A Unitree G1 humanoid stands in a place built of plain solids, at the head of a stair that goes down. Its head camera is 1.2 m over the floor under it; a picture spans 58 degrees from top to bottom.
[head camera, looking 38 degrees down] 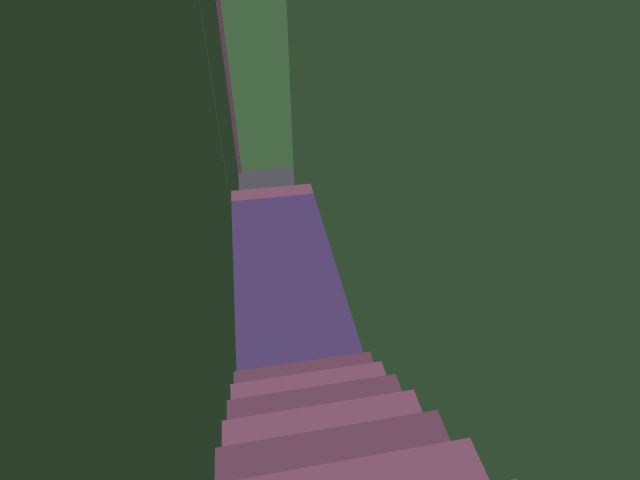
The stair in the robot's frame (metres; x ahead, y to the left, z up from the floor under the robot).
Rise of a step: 0.19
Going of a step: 0.23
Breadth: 0.98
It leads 10 degrees to the left of straight ahead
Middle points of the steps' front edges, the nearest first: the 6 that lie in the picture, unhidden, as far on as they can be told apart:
0.74 -0.08 -0.39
0.97 -0.04 -0.58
1.20 0.00 -0.77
1.43 0.04 -0.97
1.65 0.08 -1.16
1.88 0.12 -1.36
